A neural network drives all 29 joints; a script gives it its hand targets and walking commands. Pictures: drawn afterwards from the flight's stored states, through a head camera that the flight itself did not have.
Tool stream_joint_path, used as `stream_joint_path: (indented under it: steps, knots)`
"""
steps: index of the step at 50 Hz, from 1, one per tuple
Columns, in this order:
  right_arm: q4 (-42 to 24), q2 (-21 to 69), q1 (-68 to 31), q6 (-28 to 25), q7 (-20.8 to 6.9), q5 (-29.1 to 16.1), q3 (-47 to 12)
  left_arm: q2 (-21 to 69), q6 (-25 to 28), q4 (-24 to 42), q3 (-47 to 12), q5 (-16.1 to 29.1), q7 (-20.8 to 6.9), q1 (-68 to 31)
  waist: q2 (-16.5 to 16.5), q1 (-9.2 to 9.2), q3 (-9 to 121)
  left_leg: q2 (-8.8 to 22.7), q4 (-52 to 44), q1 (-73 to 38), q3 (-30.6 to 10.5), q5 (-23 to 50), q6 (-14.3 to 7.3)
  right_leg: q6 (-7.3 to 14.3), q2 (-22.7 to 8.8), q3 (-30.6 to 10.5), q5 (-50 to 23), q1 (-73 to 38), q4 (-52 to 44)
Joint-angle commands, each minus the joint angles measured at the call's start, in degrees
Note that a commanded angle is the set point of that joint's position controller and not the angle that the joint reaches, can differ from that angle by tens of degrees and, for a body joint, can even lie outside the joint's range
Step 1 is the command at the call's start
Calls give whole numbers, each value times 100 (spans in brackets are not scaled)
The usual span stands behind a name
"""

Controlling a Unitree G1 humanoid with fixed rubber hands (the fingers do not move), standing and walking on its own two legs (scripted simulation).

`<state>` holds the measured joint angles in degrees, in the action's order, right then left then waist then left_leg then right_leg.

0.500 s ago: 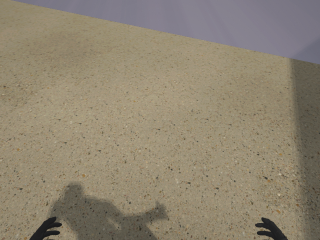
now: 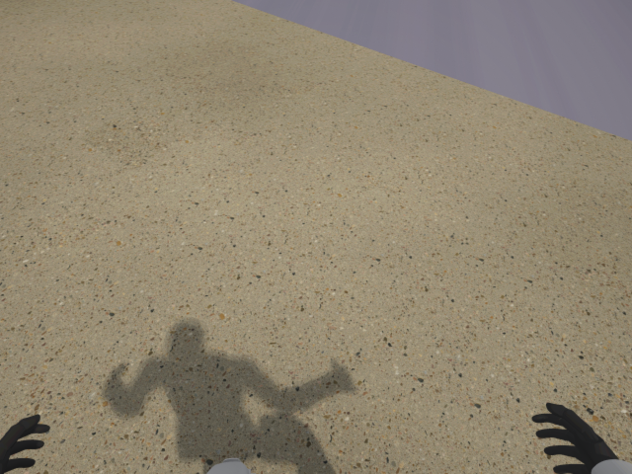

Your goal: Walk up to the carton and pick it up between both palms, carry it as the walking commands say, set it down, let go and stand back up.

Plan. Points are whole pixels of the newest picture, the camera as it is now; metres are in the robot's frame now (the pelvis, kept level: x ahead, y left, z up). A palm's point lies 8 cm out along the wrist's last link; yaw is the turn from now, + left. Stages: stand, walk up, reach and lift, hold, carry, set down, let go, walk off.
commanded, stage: walk up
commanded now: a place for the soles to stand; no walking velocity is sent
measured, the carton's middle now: out of the picture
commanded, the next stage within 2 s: none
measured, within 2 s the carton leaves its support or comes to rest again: neither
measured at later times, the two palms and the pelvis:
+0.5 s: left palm out of the picture -0.07 +0.47 -0.03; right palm (345, 261) +0.44 -0.06 -0.03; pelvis +0.08 +0.10 +0.00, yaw +31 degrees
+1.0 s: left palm out of the picture -0.08 +0.53 -0.03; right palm (191, 216) +0.58 +0.23 -0.09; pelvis +0.21 +0.28 -0.01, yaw +60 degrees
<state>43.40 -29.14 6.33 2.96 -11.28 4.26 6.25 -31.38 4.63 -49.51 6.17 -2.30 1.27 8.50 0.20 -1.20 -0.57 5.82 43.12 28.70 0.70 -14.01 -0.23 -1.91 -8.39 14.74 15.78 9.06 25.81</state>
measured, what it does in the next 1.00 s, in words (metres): steps to the left, turning left: left foot, then right foot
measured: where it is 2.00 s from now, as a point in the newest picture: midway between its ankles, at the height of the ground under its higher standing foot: outside the picture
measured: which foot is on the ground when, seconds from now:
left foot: up 0.00-0.06, down 0.08-0.30, up 0.32-0.60, down 0.62-0.88, up 0.90-1.00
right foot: down 0.00-0.08, up 0.10-0.26, down 0.28-0.64, up 0.66-0.88, down 0.90-1.00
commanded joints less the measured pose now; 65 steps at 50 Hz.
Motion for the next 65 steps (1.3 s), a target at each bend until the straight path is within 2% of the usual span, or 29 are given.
stream_joint_path:
  steps: [1, 4, 5, 6, 9, 12, 14, 15, 16, 18, 21, 25, 28, 30, 31, 32, 33, 34, 37, 41, 43, 44, 45, 46, 47, 49, 52, 62, 65]
  knots:
    - [-444, -608, -361, -123, -95, -120, 238, -1308, 37, 290, 319, -7, -75, -332, 694, -109, 266, -38, -566, -772, 369, 267, -108, 1084, -1257, -450, -44, 535, -762]
    - [-229, -932, 510, -168, 93, -82, 409, -1106, -27, 297, 202, -12, -110, -344, 24, -611, 481, -496, -1429, -1888, 262, -325, -383, 660, -698, 57, 51, 1082, 1266]
    - [-221, -1533, 753, -158, 176, 2, 497, -810, -49, 437, 82, 41, -115, -205, -1297, -744, 319, 162, -2517, -2465, -1434, -956, -899, 286, 64, 362, 1381, 2288, 2828]
    - [-415, -2020, 497, -151, 176, -75, 539, -794, -50, 619, 2, 106, -70, -197, -1811, -583, 441, 842, -3123, -2858, -3635, -1312, -1538, 88, 594, -545, 2413, 3564, 3284]
    - [-822, -1498, -358, -64, 179, -90, 378, -1227, 65, 292, 42, 250, 22, 361, -1248, -53, 361, 244, -2697, -1928, -2786, -1408, -1436, 11, 151, -1249, 1388, 2653, 2324]
    - [-1064, -1244, -656, -91, 80, -28, 318, -1211, 85, 110, 102, 155, 18, 1066, -1258, 223, 559, -135, -2903, -585, -2457, -999, -1074, 241, 716, -1060, 818, 1010, 1320]
    - [-1304, -1093, -1230, -95, 69, -8, 267, -1233, 126, -8, 184, 149, 39, 1833, -904, 824, 718, -559, -2649, 1235, -1827, -1307, -494, 652, 741, -1112, -62, -1232, -176]
    - [-1371, -628, -1158, -118, 102, 29, 130, -1622, 132, -29, 352, 112, 89, 2154, 341, 1090, 731, -1330, -1726, 1992, -933, -1522, 9, 867, -118, -2034, 1103, -1819, -1445]
    - [-1389, -467, -1015, -168, 116, 51, 110, -2129, 158, 207, 497, 61, 140, 1425, 1582, 825, 448, -893, 245, 2151, -666, -715, 130, 1268, -2262, -4134, 2472, -745, -2277]
    - [-1033, -977, -531, -191, 44, -2, 266, -1597, 307, 683, 348, 67, 136, 271, 478, 163, 153, -50, 1049, 1527, -1118, -208, 218, 1363, -2005, -3150, 1442, -169, -1869]
    - [-890, -759, -849, -193, -139, -153, 160, -1344, 307, 349, 264, 58, 48, 478, 472, 336, 203, 43, 537, 870, -432, 260, 336, 1149, -1307, -1336, 165, -424, -1392]
    - [-918, -542, -1684, -243, -230, -363, 40, -1555, 297, 159, 320, 16, -76, 902, 681, 548, -61, 130, -267, 528, 98, 311, 193, 1168, -1352, -506, -544, -500, -1334]
    - [-766, -559, -1645, -280, -174, -481, 41, -1657, 243, 165, 325, 57, -141, 907, 848, 343, 38, -116, -878, -341, 491, 86, 19, 1094, -1280, -7, -1014, -249, -857]
    - [-539, -759, -881, -302, -61, -457, 148, -1609, 207, 263, 255, 147, -162, 685, 629, -197, 496, -582, -1363, -1722, 796, -190, -253, 918, -1018, 404, -1821, 270, 305]
    - [-306, -1048, -34, -286, 26, -339, 269, -1419, 189, 326, 154, 165, -145, 759, 131, -641, 1015, -744, -1533, -3123, 554, -574, -527, 701, -782, 601, -1902, 960, 1822]
    - [-196, -1790, 664, -239, 143, -196, 485, -1068, 242, 620, 2, 186, -144, 543, -1207, -1088, 1087, 286, -2222, -4464, -1513, -1295, -1093, 292, -105, 662, -302, 2958, 3616]
    - [-267, -2302, 540, -199, 214, -281, 583, -1078, 293, 842, -52, 206, -129, 239, -1804, -884, 913, 1128, -2847, -4621, -3318, -1148, -1542, 146, 312, -255, 1778, 4463, 4119]
    - [-322, -2072, 371, -206, 262, -385, 530, -1303, 310, 744, -46, 273, -116, 221, -988, -657, 812, 1180, -2788, -4126, -3029, -615, -1601, 250, -72, -1000, 1322, 4132, 3739]
    - [-759, -1389, -702, -227, 254, -331, 294, -1401, 261, 374, 80, 264, -130, 918, -1233, 0, 325, 230, -2728, -2464, -1959, -891, -1395, 92, -65, -1036, 979, 2802, 2300]
    - [-821, -1499, -688, -237, 158, -313, 359, -1188, 298, 277, 194, 197, -191, 1085, -1214, 170, 513, 346, -2720, -790, -2090, -1886, -1516, 178, 276, -1075, 386, 1437, 1522]
    - [-973, -1307, -1309, -216, 171, -284, 289, -1138, 331, 27, 275, 191, -170, 1830, -871, 796, 590, -69, -2073, 893, -1703, -2523, -1118, 397, 451, -1055, -540, -435, 894]
    - [-1083, -941, -1615, -223, 217, -230, 159, -1347, 354, -237, 391, 137, -98, 2734, -168, 1368, 682, -523, -1173, 2166, -1237, -2755, -714, 532, 451, -1032, -352, -1933, 485]
    - [-1136, -406, -1510, -282, 281, -178, -13, -1733, 426, -312, 525, 4, 23, 3499, 1475, 1679, 832, -1407, 960, 2697, -898, -2580, -502, 498, -809, -2792, 1565, -2198, -644]
    - [-1104, -483, -1029, -282, 315, -200, -2, -2084, 456, 163, 536, -22, 131, 2374, 1095, 1044, 336, -1064, 2129, 3021, -1162, -1319, -85, 803, -2409, -5073, 3833, -1090, -2161]
    - [-884, -945, -759, -244, 306, -251, 178, -2046, 456, 489, 516, 36, 134, 1468, 716, 554, 323, -379, 2487, 2682, -1183, -879, 45, 1117, -2550, -4896, 4151, -641, -2172]
    - [-473, -1216, -326, -215, 180, -212, 256, -1638, 469, 541, 401, 110, 30, 761, 616, 150, 141, 149, 2357, 1893, -866, -241, 250, 1164, -1774, -3149, 2831, 21, -1853]
    - [-320, -979, -587, -258, 11, -353, 206, -1483, 499, 387, 315, 83, -1, 820, 757, 196, -171, 277, 1533, 1102, -533, 344, 300, 1008, -1317, -1453, 1686, 586, -1881]
    - [-476, -533, -1804, -319, -84, -461, 22, -1567, 384, 251, 246, 138, -140, 1177, 548, 412, -280, 4, -829, 359, 393, 724, -71, 1067, -1217, 93, -473, -752, -1621]
    - [-314, -727, -889, -325, 65, -414, 157, -1651, 266, 358, 233, 215, -129, 969, 534, -82, 215, -591, -1324, -915, 818, 97, -433, 1036, -1181, 314, -1934, -655, -209]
